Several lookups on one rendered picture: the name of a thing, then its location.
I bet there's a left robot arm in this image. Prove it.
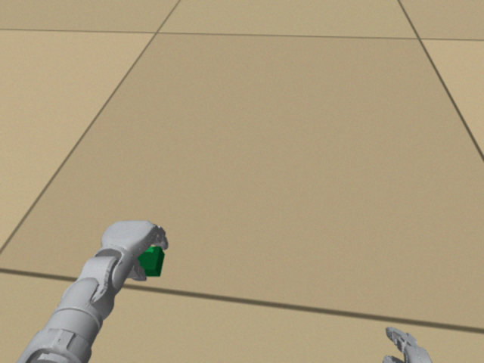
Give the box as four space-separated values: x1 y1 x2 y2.
16 245 134 363

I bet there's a right robot hand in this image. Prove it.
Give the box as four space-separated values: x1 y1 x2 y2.
383 327 433 363

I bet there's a small box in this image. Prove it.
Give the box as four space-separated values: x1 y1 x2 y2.
138 247 165 277

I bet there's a left robot hand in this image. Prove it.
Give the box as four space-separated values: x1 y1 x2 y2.
101 220 169 281

